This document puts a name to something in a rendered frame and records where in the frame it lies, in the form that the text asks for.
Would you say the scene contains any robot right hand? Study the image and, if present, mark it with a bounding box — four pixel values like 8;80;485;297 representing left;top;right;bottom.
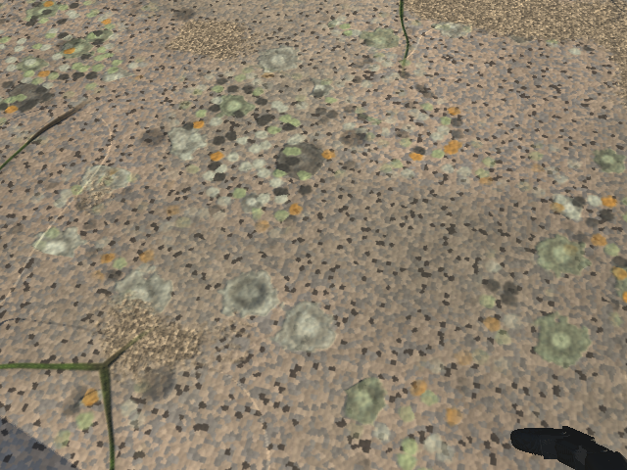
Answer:
510;426;627;470

